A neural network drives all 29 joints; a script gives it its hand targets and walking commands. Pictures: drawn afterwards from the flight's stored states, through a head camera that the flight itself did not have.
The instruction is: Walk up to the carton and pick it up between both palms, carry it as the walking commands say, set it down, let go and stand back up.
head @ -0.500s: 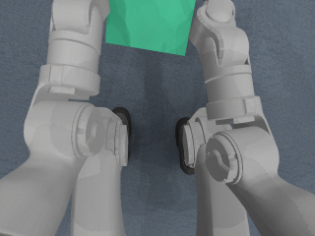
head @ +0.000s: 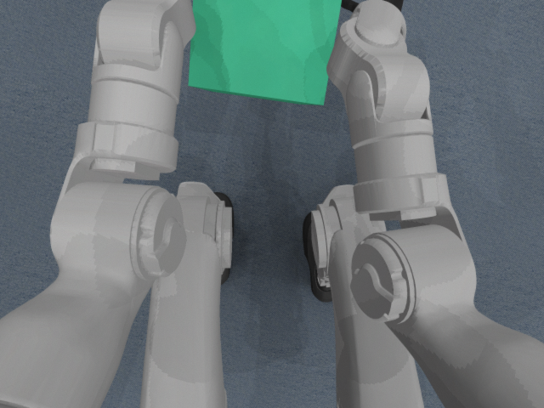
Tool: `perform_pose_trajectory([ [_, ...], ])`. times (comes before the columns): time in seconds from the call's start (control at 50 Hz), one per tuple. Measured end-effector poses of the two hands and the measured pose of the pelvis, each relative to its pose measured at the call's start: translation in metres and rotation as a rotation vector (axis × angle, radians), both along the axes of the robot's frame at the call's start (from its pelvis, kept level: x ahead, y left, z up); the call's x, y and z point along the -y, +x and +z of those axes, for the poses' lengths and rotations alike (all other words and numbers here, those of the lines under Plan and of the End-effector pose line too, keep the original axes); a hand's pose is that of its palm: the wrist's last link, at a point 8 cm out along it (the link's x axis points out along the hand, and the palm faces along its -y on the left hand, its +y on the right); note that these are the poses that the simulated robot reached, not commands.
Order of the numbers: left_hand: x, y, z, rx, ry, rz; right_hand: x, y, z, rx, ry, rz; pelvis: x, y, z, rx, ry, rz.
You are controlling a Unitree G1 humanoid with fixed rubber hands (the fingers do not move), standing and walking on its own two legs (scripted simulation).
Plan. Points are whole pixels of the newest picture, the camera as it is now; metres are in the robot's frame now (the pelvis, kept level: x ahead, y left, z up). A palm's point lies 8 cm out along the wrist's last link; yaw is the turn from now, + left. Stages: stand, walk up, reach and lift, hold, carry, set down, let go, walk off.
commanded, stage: reach and lift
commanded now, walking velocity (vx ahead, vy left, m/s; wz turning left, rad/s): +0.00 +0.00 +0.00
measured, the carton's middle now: out of the picture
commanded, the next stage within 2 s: none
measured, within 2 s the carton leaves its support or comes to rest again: neither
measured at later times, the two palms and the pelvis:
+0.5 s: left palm out of the picture +0.55 +0.14 +0.01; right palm out of the picture +0.52 -0.08 +0.01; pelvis -0.01 +0.00 +0.05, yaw +1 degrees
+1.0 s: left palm out of the picture +0.53 +0.14 +0.08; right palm out of the picture +0.50 -0.08 +0.07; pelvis +0.00 +0.00 +0.10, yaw +2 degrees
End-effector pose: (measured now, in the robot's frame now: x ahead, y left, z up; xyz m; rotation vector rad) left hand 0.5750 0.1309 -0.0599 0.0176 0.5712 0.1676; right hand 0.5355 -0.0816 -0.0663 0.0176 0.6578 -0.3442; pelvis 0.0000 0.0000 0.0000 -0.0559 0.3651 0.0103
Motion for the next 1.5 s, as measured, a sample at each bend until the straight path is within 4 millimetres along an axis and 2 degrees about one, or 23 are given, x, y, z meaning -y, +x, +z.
perform_pose_trajectory([
  [0.38, -0.003, -0.018, 0.057, 0.000, 0.002, 0.009, -0.002, -0.015, 0.058, 0.010, -0.006, 0.006, 0.001, -0.008, 0.037, 0.062, -0.003, 0.011],
  [0.64, -0.005, -0.030, 0.086, -0.015, -0.005, 0.024, -0.004, -0.024, 0.088, 0.001, -0.006, 0.017, -0.003, -0.008, 0.066, 0.091, -0.015, 0.023],
  [0.96, -0.007, -0.042, 0.135, -0.013, -0.006, 0.040, -0.005, -0.034, 0.134, 0.006, -0.006, 0.037, -0.003, -0.006, 0.100, 0.116, -0.018, 0.035],
  [1.18, -0.009, -0.056, 0.172, -0.064, 0.005, 0.058, -0.007, -0.042, 0.172, -0.043, -0.014, 0.078, -0.003, 0.014, 0.126, 0.029, -0.022, 0.042],
  [1.32, -0.011, -0.071, 0.219, -0.100, 0.036, 0.062, -0.008, -0.049, 0.221, -0.079, -0.013, 0.120, -0.005, 0.043, 0.153, -0.071, -0.028, 0.048],
  [1.4, -0.015, -0.076, 0.246, -0.106, 0.026, 0.091, -0.010, -0.048, 0.248, -0.084, -0.010, 0.159, -0.007, 0.056, 0.172, -0.070, -0.030, 0.056],
  [1.5, -0.022, -0.078, 0.262, -0.111, 0.023, 0.109, -0.016, -0.044, 0.266, -0.092, -0.013, 0.180, -0.010, 0.067, 0.195, -0.055, -0.032, 0.067],
])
